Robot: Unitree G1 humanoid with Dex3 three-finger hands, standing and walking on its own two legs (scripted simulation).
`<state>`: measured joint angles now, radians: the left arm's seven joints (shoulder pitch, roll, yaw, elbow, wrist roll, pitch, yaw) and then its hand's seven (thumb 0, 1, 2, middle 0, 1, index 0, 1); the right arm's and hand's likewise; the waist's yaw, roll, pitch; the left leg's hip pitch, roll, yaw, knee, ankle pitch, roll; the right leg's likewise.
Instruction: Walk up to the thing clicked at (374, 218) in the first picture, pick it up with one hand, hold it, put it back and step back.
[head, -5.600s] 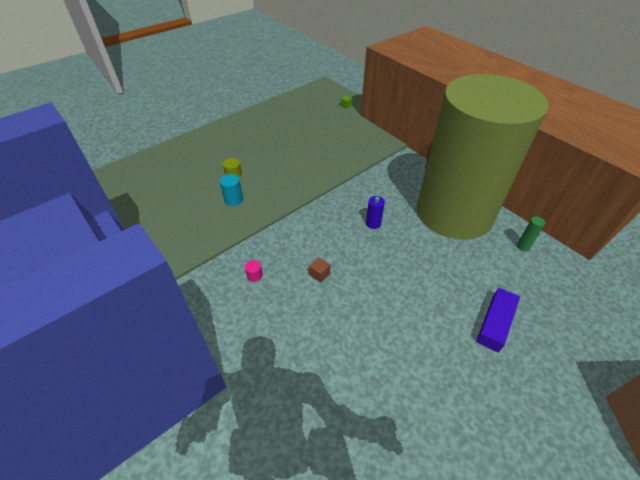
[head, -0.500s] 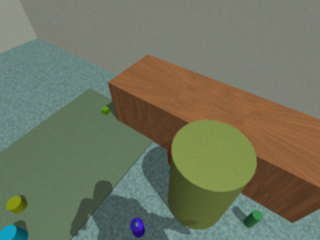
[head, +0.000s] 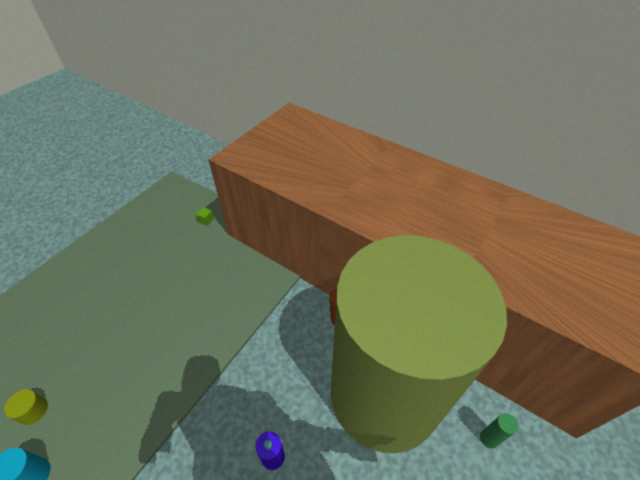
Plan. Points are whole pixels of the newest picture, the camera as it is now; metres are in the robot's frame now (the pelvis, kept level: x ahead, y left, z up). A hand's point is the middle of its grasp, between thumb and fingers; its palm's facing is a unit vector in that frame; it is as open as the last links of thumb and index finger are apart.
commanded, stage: stand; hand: left
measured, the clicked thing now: (270, 450) +0.33 +0.15 -0.70
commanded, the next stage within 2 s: go down in 2.00 s
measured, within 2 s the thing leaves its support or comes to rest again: neither
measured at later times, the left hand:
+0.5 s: hand out of the picture +0.06 +0.25 -0.16, palm faces -0.02 -0.94 -0.34, open 7.4 cm
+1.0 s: hand out of the picture +0.06 +0.25 -0.16, palm faces -0.03 -0.94 -0.34, open 7.4 cm
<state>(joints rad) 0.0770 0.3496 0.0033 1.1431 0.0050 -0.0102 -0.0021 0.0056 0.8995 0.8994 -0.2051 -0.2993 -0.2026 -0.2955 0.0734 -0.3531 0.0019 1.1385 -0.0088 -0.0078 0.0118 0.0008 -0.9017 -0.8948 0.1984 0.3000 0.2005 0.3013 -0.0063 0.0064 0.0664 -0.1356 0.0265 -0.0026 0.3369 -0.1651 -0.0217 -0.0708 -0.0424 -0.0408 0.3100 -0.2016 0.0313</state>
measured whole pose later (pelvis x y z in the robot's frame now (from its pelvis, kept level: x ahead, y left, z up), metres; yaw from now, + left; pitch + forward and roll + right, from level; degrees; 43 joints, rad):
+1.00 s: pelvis +0.00 +0.00 +0.00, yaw +0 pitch -2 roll +0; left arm 0.12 0.35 0.00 1.13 0.01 -0.01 -0.01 0.01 0.90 0.90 -0.21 -0.30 -0.20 -0.30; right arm 0.11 -0.36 0.01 1.14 -0.01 -0.01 0.02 0.00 -0.90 -0.89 0.20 0.30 0.20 0.30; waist 0.00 0.01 0.06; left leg -0.14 0.03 0.00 0.34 -0.16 -0.03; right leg -0.08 -0.04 -0.04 0.31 -0.20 0.03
